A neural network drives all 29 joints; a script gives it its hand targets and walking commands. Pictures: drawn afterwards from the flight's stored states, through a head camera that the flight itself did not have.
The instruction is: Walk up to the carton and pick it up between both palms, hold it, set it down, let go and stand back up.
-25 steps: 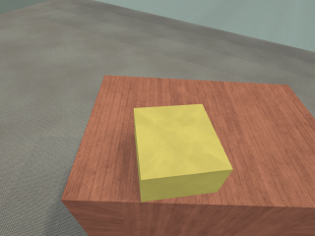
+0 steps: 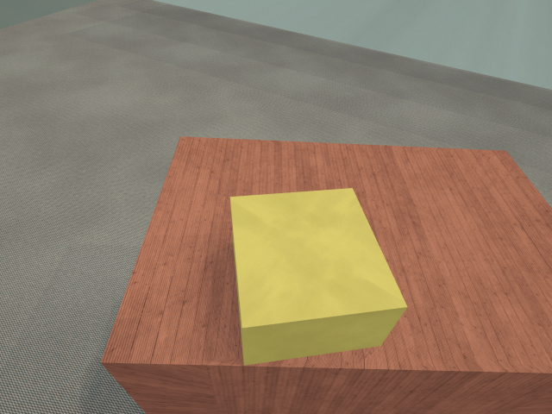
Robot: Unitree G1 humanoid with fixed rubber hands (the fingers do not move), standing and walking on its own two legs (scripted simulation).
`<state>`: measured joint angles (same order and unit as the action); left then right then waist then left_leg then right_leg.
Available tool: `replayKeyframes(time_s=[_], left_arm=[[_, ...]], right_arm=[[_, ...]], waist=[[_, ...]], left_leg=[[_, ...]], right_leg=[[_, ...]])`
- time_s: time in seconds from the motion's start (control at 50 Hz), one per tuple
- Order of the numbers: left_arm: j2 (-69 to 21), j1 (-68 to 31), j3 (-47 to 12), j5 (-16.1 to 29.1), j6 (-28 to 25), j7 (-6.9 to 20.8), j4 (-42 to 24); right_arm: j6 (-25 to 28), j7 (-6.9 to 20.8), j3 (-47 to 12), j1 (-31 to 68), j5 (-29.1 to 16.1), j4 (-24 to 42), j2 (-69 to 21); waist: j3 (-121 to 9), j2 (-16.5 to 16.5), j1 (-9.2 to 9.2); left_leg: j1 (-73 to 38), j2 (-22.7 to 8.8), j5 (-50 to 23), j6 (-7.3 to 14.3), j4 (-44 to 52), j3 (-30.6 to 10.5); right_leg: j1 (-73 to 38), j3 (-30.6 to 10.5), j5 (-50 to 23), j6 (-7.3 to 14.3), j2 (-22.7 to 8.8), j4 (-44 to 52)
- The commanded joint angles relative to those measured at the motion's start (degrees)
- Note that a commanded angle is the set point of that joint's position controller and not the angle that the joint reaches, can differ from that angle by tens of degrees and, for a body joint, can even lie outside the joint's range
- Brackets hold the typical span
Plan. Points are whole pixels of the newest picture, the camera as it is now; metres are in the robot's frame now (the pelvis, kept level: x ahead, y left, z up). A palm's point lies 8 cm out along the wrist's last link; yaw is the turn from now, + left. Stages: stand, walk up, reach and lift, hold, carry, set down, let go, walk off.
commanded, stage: stand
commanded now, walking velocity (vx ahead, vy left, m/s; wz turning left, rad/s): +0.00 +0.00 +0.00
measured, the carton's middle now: (302, 269) +0.40 -0.06 -0.05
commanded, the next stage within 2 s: none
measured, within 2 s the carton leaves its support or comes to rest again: neither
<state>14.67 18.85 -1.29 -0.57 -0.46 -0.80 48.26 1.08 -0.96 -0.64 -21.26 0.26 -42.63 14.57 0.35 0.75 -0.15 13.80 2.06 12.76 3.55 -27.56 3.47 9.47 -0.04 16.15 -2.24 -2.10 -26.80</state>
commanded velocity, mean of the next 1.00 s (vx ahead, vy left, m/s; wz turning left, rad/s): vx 0.00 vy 0.00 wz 0.00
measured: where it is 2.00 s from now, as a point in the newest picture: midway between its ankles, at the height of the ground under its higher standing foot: outside the picture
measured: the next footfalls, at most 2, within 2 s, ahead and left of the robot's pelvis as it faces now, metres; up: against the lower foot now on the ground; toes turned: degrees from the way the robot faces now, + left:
none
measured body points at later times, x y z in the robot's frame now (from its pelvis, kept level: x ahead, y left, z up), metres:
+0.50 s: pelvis +0.00 -0.01 +0.00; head +0.00 +0.00 +0.45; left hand +0.03 +0.25 -0.14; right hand +0.05 -0.27 -0.12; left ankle +0.02 +0.08 -0.74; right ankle -0.02 -0.14 -0.74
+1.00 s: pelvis +0.00 -0.02 +0.00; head +0.00 -0.01 +0.45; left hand +0.01 +0.24 -0.15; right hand +0.04 -0.27 -0.13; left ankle +0.02 +0.08 -0.74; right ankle -0.02 -0.14 -0.74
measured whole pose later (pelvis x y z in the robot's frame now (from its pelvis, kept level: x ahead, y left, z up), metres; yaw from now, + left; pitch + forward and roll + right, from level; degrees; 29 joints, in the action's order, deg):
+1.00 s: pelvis +0.00 -0.02 +0.00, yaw +2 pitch -1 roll +0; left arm 13.7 19.5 -1.3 -0.1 -0.1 -1.6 54.7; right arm 0.8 -1.8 -0.7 -20.4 0.1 -51.3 13.3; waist 0.9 0.5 0.0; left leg 12.5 1.7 11.7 2.1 -25.6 1.0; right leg 7.2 2.4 15.7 -0.9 -1.5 -24.4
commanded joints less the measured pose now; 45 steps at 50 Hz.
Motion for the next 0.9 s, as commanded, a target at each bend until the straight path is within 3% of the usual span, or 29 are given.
replayKeyframes(time_s=[0.0,0.1,0.18,0.28,0.36,0.58,0.8,0.88], left_arm=[[7.03,2.36,1.89,0.06,-0.91,-0.41,-2.82],[7.32,2.23,1.89,0.17,-0.68,-0.50,-1.69],[7.02,2.07,1.93,0.17,-0.44,-0.47,-1.22],[7.25,2.50,2.06,0.09,-0.67,-0.53,-0.77],[6.76,2.73,1.89,0.24,-0.62,-0.58,-0.32],[6.64,3.48,1.77,0.18,-0.44,-0.76,1.94],[6.01,3.83,1.60,0.47,-0.44,-1.06,3.44],[6.11,3.71,1.67,0.38,-0.24,-1.06,4.17]], right_arm=[[1.22,-0.36,2.42,-2.14,0.09,3.20,7.75],[0.98,-0.48,1.99,-1.64,-0.11,2.43,7.48],[0.69,-0.54,2.19,-2.43,0.04,1.62,7.56],[0.93,-0.60,2.34,-2.20,-0.05,0.75,7.09],[0.90,-0.73,2.06,-1.93,0.01,-0.03,7.06],[0.65,-0.93,2.02,-2.47,-0.22,-2.50,6.82],[0.68,-1.08,1.91,-2.55,-0.17,-5.11,6.38],[0.46,-1.21,1.94,-2.32,-0.28,-5.90,6.31]], waist=[[-0.11,-1.22,0.30],[1.47,-1.45,0.50],[3.49,-0.08,-0.04],[3.59,0.19,0.04],[3.07,-1.90,0.21],[2.83,-0.55,0.14],[3.88,-1.18,0.35],[4.56,-0.77,0.06]], left_leg=[[-2.57,-7.89,-8.84,-1.18,5.84,-9.79],[-2.02,-7.76,-9.49,-1.07,6.00,-9.94],[-0.79,-7.72,-3.10,-1.18,7.34,-10.79],[-0.96,-7.67,-5.44,-1.27,7.00,-10.54],[-1.93,-7.50,-5.96,-1.29,6.71,-10.44],[-1.22,-7.40,-2.98,-1.53,7.75,-10.56],[-1.51,-7.46,-8.06,-1.63,6.87,-10.78],[-0.90,-7.31,-3.99,-1.93,7.85,-11.10]], right_leg=[[2.38,-4.18,-5.58,2.32,-3.88,4.28],[2.34,-4.13,-5.23,2.16,-3.98,4.71],[3.27,-3.95,-2.21,2.39,-3.77,5.56],[3.12,-3.86,-4.08,2.53,-4.01,5.64],[3.13,-4.15,-3.65,2.66,-3.94,6.13],[2.53,-3.01,-2.63,2.76,-3.78,6.43],[1.64,-2.90,-4.53,2.54,-4.24,7.19],[2.21,-2.60,-2.59,2.56,-3.92,7.41]])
